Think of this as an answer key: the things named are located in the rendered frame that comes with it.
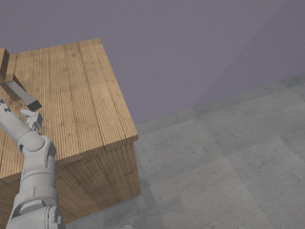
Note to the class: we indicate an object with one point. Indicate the left robot upper arm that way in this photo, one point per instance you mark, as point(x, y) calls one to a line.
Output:
point(48, 217)

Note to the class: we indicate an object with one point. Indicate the robot left forearm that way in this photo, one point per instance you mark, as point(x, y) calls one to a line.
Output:
point(38, 179)

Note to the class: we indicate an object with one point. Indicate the left robot hand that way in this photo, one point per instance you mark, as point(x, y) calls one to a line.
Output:
point(14, 125)

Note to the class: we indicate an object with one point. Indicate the counter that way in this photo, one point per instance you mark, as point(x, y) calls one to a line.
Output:
point(87, 120)

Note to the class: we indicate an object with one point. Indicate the tap lever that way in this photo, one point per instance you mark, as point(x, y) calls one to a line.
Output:
point(30, 101)

